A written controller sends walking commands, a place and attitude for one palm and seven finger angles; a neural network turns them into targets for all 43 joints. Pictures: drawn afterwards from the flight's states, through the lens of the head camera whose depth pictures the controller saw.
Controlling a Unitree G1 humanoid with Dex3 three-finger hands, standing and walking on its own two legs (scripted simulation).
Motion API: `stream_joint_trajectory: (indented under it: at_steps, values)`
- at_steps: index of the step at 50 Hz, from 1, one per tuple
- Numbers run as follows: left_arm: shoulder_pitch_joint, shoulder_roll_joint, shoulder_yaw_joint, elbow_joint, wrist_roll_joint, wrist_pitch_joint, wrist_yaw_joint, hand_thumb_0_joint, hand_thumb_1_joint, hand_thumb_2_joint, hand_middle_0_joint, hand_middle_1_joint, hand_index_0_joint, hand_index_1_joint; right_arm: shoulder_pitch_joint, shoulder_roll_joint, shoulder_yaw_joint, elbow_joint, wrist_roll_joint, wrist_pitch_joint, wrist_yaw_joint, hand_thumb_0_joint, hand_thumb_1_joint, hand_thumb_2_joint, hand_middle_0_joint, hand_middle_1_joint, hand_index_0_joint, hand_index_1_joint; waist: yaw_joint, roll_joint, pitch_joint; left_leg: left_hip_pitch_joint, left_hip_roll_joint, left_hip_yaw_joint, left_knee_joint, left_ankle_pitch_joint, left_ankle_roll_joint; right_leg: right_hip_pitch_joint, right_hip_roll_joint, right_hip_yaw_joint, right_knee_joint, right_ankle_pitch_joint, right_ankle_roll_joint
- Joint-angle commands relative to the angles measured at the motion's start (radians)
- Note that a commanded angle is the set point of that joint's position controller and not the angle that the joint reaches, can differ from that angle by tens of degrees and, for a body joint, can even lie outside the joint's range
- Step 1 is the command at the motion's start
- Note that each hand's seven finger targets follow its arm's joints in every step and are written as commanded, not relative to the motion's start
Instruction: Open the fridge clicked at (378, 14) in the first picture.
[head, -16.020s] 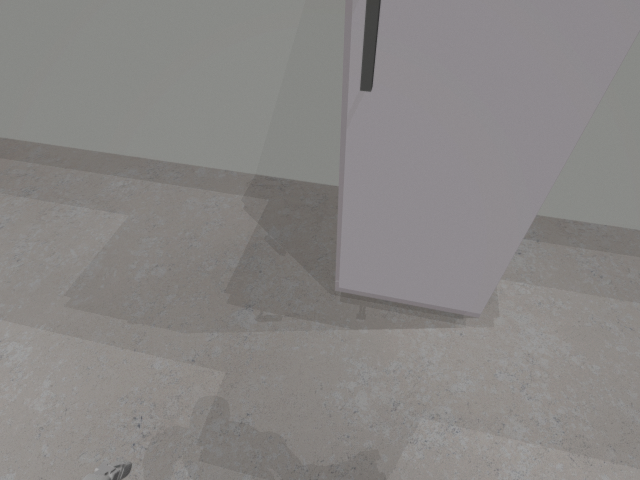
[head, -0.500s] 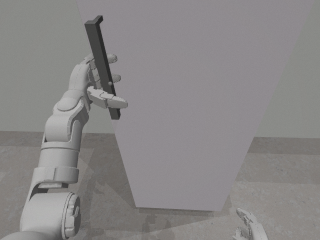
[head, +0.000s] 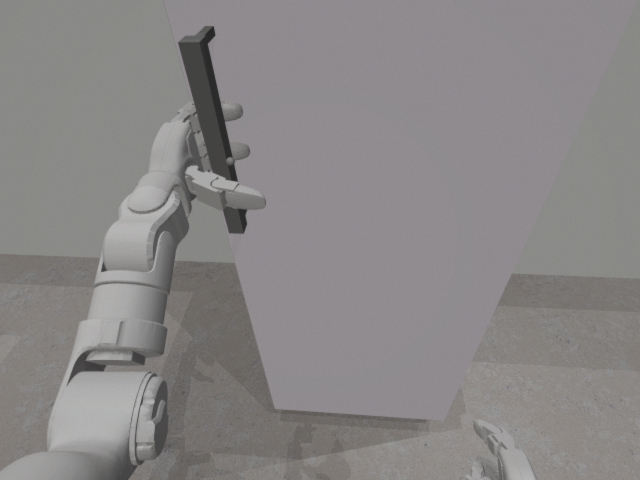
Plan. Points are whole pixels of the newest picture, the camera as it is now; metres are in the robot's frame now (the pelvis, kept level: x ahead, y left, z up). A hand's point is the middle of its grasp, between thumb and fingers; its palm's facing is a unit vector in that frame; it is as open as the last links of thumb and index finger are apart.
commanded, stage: slide the fingers in behind the handle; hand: left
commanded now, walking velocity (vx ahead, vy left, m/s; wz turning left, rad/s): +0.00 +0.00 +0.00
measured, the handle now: (224, 142) +0.46 +0.16 +0.23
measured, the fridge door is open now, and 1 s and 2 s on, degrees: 0 0 5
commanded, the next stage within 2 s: grip the handle and tug to test in 0.24 s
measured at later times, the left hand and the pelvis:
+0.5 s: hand (231, 161) +0.40 +0.14 +0.24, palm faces +0.03 -1.00 -0.03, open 13.8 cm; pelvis +0.01 +0.00 +0.00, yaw +0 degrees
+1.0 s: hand (227, 161) +0.40 +0.14 +0.24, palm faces +0.02 -1.00 -0.02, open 6.3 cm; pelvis +0.01 +0.01 +0.00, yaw +0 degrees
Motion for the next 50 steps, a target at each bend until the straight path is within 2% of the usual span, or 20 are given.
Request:
stream_joint_trajectory:
  at_steps: [1,5,8,12,14,17,19,22,24,25,28,29,31,34,35,39,43,44,47,50]
  values:
    - [-0.510,0.148,0.022,-0.217,-0.019,-0.078,-0.012,0.000,-0.500,0.300,-0.300,-1.200,-0.300,-1.200,-0.147,-0.101,-0.042,-0.165,0.000,-0.055,-0.012,0.000,-0.900,-0.900,0.200,0.300,0.200,0.300,-0.021,-0.084,-0.239,-0.009,0.005,-0.054,-0.045,0.207,0.009,0.127,0.006,0.056,-0.031,0.149,-0.012]
    - [-0.520,0.162,0.028,-0.235,-0.013,-0.083,-0.009,0.000,-0.500,0.300,-0.300,-1.200,-0.300,-1.200,-0.144,-0.102,-0.042,-0.168,-0.002,-0.056,-0.011,0.000,-0.900,-0.900,0.200,0.300,0.200,0.300,-0.018,-0.047,-0.256,-0.005,0.005,-0.054,-0.047,0.216,0.005,0.137,0.003,0.057,-0.029,0.152,-0.015]
    - [-0.525,0.152,0.024,-0.231,-0.014,-0.079,-0.007,0.000,-0.500,0.300,-0.300,-1.200,-0.300,-1.200,-0.140,-0.100,-0.044,-0.164,-0.002,-0.056,-0.011,0.000,-0.900,-0.900,0.200,0.300,0.200,0.300,-0.022,-0.079,-0.259,-0.002,0.007,-0.056,-0.045,0.217,0.005,0.134,0.008,0.055,-0.028,0.153,-0.015]
    - [-0.498,0.151,0.030,-0.258,-0.012,-0.080,-0.006,0.000,-0.500,0.300,-0.300,-1.200,-0.300,-1.200,-0.141,-0.099,-0.047,-0.169,-0.003,-0.055,-0.008,0.000,-0.900,-0.900,0.200,0.300,0.200,0.300,-0.014,-0.066,-0.278,0.013,0.008,-0.052,-0.036,0.266,0.002,0.147,0.008,0.053,-0.016,0.204,-0.016]
    - [-0.482,0.113,-0.003,-0.283,-0.011,-0.079,-0.009,0.000,-0.500,0.300,-0.300,-1.200,-0.300,-1.200,-0.149,-0.097,-0.047,-0.177,-0.003,-0.054,-0.005,0.000,-0.900,-0.900,0.200,0.300,0.200,0.300,-0.013,-0.033,-0.278,0.028,0.007,-0.051,-0.034,0.281,-0.002,0.141,0.009,0.050,-0.014,0.213,-0.018]
    - [-0.499,0.129,0.013,-0.265,-0.015,-0.069,-0.005,0.000,-0.500,0.300,-0.300,-1.200,-0.300,-1.200,-0.142,-0.101,-0.044,-0.167,-0.004,-0.050,-0.006,0.000,-0.900,-0.900,0.200,0.300,0.200,0.300,-0.020,-0.082,-0.254,0.006,0.009,-0.056,-0.041,0.257,0.001,0.136,0.010,0.048,-0.020,0.194,-0.016]
    - [-0.469,0.145,0.027,-0.302,-0.010,-0.075,-0.003,0.000,-0.407,0.340,-0.310,-1.213,-0.310,-1.213,-0.150,-0.103,-0.050,-0.176,-0.006,-0.049,-0.006,0.000,-0.900,-0.900,0.200,0.300,0.200,0.300,-0.007,-0.055,-0.285,0.027,0.009,-0.053,-0.038,0.292,-0.002,0.155,0.010,0.049,-0.012,0.217,-0.019]
    - [-0.470,0.087,-0.018,-0.325,-0.013,-0.069,-0.004,0.000,-0.267,0.400,-0.325,-1.233,-0.325,-1.233,-0.155,-0.093,-0.045,-0.176,-0.004,-0.048,0.000,0.000,-0.900,-0.900,0.200,0.300,0.200,0.300,-0.015,-0.054,-0.275,0.030,0.010,-0.056,-0.033,0.310,-0.007,0.147,0.011,0.043,-0.005,0.237,-0.020]
    - [-0.443,0.139,0.029,-0.319,-0.011,-0.066,0.001,0.000,-0.173,0.440,-0.335,-1.247,-0.335,-1.247,-0.156,-0.102,-0.050,-0.177,-0.008,-0.045,-0.002,0.000,-0.900,-0.900,0.200,0.300,0.200,0.300,-0.002,-0.067,-0.278,0.029,0.010,-0.055,-0.033,0.311,-0.005,0.156,0.013,0.044,-0.009,0.234,-0.020]
    - [-0.457,0.112,0.001,-0.334,-0.013,-0.065,-0.002,0.000,-0.127,0.460,-0.340,-1.253,-0.340,-1.253,-0.157,-0.100,-0.047,-0.177,-0.007,-0.043,-0.001,0.000,-0.900,-0.900,0.200,0.300,0.200,0.300,-0.013,-0.064,-0.283,0.026,0.010,-0.054,-0.035,0.309,-0.005,0.160,0.009,0.044,-0.006,0.237,-0.018]
    - [-0.448,0.099,-0.001,-0.340,-0.012,-0.054,-0.003,0.000,0.013,0.520,-0.355,-1.273,-0.355,-1.273,-0.161,-0.094,-0.046,-0.180,-0.007,-0.040,-0.001,0.000,-0.900,-0.900,0.200,0.300,0.200,0.300,-0.010,-0.065,-0.276,0.027,0.007,-0.050,-0.028,0.321,-0.004,0.157,0.011,0.044,-0.002,0.256,-0.018]
    - [-0.423,0.120,0.013,-0.325,-0.011,-0.051,-0.003,0.000,0.060,0.540,-0.360,-1.280,-0.360,-1.280,-0.160,-0.100,-0.048,-0.177,-0.007,-0.035,-0.001,0.000,-0.900,-0.900,0.200,0.300,0.200,0.300,-0.007,-0.069,-0.265,0.028,0.010,-0.052,-0.031,0.316,-0.005,0.151,0.013,0.042,-0.008,0.244,-0.018]
    - [-0.480,0.097,-0.012,-0.348,-0.012,-0.049,-0.004,0.000,0.153,0.580,-0.370,-1.293,-0.370,-1.293,-0.160,-0.096,-0.046,-0.177,-0.007,-0.037,-0.002,0.000,-0.900,-0.900,0.200,0.300,0.200,0.300,-0.020,-0.041,-0.266,0.031,0.008,-0.054,-0.030,0.318,-0.007,0.143,0.010,0.043,-0.005,0.246,-0.019]
    - [-0.443,0.114,0.004,-0.344,-0.007,-0.043,0.001,0.000,0.293,0.640,-0.385,-1.313,-0.385,-1.313,-0.159,-0.100,-0.048,-0.176,-0.008,-0.032,-0.002,0.000,-0.900,-0.900,0.200,0.300,0.200,0.300,-0.010,-0.059,-0.280,0.036,0.011,-0.055,-0.027,0.339,-0.010,0.155,0.012,0.039,-0.001,0.258,-0.020]
    - [-0.451,0.085,-0.018,-0.356,-0.010,-0.041,-0.002,0.000,0.340,0.660,-0.390,-1.320,-0.390,-1.320,-0.165,-0.094,-0.046,-0.181,-0.006,-0.033,-0.001,0.000,-0.900,-0.900,0.200,0.300,0.200,0.300,-0.014,-0.038,-0.286,0.042,0.010,-0.052,-0.024,0.342,-0.009,0.151,0.010,0.041,0.002,0.262,-0.019]
    - [-0.406,0.133,0.028,-0.355,-0.012,-0.039,-0.002,0.000,0.527,0.740,-0.410,-1.347,-0.410,-1.347,-0.167,-0.099,-0.048,-0.183,-0.008,-0.027,0.001,0.000,-0.900,-0.900,0.200,0.300,0.200,0.300,0.001,-0.069,-0.290,0.034,0.009,-0.053,-0.023,0.352,-0.009,0.168,0.012,0.041,0.003,0.274,-0.020]
    - [-0.412,0.132,0.032,-0.386,-0.016,-0.034,-0.008,0.000,0.713,0.820,-0.430,-1.373,-0.430,-1.373,-0.171,-0.095,-0.044,-0.189,-0.010,-0.023,0.002,0.000,-0.900,-0.900,0.200,0.300,0.200,0.300,0.000,-0.070,-0.305,0.024,0.005,-0.048,-0.021,0.367,-0.005,0.193,0.009,0.042,0.009,0.312,-0.020]
    - [-0.362,0.147,0.049,-0.373,-0.016,-0.033,-0.008,0.000,0.760,0.840,-0.435,-1.380,-0.435,-1.380,-0.174,-0.097,-0.048,-0.191,-0.009,-0.020,0.003,0.000,-0.900,-0.900,0.200,0.300,0.200,0.300,0.009,-0.077,-0.295,0.026,0.008,-0.048,-0.021,0.375,-0.006,0.189,0.011,0.040,0.008,0.310,-0.019]
    - [-0.415,0.122,0.015,-0.387,-0.017,-0.024,-0.011,0.000,0.900,0.900,-0.450,-1.400,-0.450,-1.400,-0.175,-0.095,-0.043,-0.187,-0.005,-0.017,0.003,0.000,-0.900,-0.900,0.200,0.300,0.200,0.300,-0.009,-0.065,-0.270,0.019,0.008,-0.050,-0.022,0.350,-0.006,0.168,0.010,0.040,0.004,0.288,-0.018]
    - [-0.392,0.150,0.040,-0.373,-0.015,-0.016,-0.008,0.000,0.900,0.900,-0.450,-1.400,-0.450,-1.400,-0.177,-0.099,-0.044,-0.189,-0.006,-0.014,0.000,0.000,-0.900,-0.900,0.200,0.300,0.200,0.300,-0.001,-0.055,-0.279,0.021,0.008,-0.049,-0.026,0.339,-0.006,0.168,0.009,0.043,-0.001,0.269,-0.019]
